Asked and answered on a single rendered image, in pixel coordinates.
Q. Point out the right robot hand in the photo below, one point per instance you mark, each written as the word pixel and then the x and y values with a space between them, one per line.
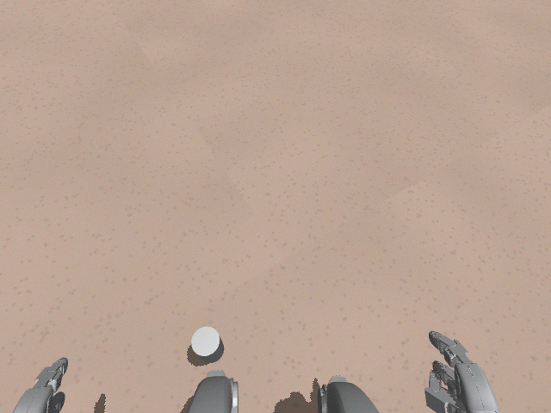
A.
pixel 468 388

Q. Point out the left robot hand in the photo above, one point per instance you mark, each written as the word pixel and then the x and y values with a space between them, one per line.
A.
pixel 40 399

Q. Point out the can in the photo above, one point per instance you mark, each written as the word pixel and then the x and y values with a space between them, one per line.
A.
pixel 207 344

